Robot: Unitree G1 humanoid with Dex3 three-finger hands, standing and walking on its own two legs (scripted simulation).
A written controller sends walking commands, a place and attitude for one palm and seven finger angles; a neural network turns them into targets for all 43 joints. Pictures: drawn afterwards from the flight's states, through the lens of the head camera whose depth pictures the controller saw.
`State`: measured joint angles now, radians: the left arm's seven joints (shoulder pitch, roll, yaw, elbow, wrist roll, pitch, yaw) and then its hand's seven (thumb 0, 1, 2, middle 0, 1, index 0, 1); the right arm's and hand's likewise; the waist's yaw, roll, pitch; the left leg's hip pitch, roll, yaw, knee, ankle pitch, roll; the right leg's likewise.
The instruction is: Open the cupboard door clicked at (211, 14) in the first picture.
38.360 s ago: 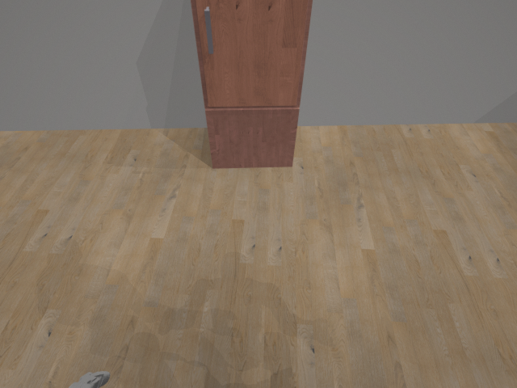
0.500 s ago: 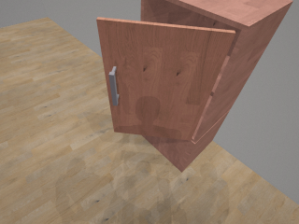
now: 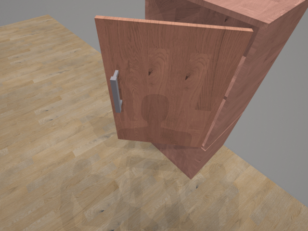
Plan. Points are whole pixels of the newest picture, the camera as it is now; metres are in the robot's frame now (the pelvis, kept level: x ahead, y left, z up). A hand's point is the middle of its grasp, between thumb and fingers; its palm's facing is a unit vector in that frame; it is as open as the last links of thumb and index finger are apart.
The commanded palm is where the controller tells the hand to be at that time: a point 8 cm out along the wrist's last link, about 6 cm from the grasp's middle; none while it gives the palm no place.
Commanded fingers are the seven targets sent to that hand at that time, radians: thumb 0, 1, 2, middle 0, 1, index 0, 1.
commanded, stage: come to a stop and stand still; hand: left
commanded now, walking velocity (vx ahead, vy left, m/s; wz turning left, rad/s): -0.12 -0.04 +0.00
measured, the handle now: (117, 92) +0.55 +0.17 +0.02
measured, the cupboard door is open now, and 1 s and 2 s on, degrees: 41 41 41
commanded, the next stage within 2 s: none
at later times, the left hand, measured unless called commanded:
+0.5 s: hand out of the picture +0.06 +0.21 -0.18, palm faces +0.02 -0.97 -0.23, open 7.4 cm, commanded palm none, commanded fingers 0.00 0.90 0.90 -0.20 -0.30 -0.20 -0.30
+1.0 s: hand out of the picture -0.11 +0.27 -0.16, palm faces +0.01 -0.96 -0.27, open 7.4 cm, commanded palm none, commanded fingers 0.00 0.90 0.90 -0.20 -0.30 -0.20 -0.30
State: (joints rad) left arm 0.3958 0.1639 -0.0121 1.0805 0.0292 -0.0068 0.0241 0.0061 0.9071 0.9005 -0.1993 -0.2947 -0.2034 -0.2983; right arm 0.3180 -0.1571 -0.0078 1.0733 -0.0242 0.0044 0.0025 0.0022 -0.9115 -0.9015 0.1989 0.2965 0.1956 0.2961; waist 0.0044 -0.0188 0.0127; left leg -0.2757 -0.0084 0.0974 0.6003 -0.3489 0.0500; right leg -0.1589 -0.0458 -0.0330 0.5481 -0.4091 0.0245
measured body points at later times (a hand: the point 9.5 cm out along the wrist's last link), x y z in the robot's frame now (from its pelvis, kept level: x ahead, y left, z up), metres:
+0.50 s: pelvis +0.00 +0.01 -0.01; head +0.01 +0.04 +0.44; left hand +0.05 +0.26 -0.16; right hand +0.09 -0.24 -0.14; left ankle +0.02 +0.07 -0.73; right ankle -0.07 -0.13 -0.73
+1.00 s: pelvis -0.10 +0.05 +0.01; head -0.11 +0.06 +0.46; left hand -0.11 +0.32 -0.14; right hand -0.05 -0.23 -0.12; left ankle -0.01 +0.09 -0.72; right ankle -0.07 -0.11 -0.73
